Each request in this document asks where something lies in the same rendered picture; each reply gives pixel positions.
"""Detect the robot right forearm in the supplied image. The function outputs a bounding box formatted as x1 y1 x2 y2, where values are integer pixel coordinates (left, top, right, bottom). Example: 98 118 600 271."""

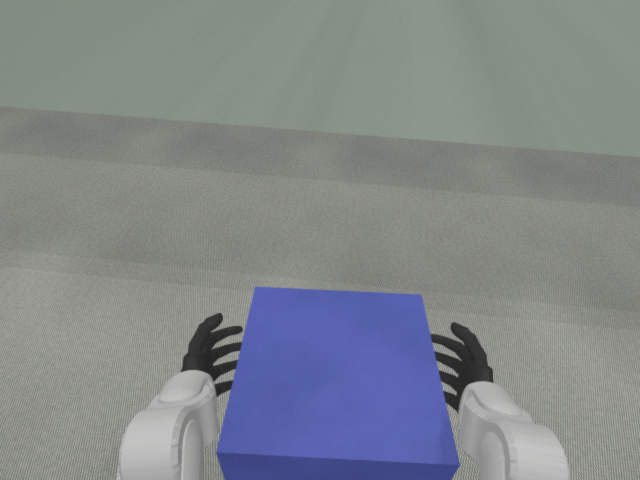
458 381 570 480

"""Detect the carton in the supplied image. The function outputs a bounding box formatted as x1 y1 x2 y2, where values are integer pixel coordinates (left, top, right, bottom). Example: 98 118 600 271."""
216 287 460 480

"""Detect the robot left hand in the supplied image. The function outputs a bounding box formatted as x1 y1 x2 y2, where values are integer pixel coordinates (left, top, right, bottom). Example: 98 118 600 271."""
180 313 243 397

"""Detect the robot right hand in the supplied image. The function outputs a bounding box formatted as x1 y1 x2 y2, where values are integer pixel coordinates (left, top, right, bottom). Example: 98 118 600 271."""
430 322 493 413

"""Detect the robot left forearm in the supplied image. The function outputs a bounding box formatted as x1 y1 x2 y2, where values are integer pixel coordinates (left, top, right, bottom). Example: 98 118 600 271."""
116 370 219 480

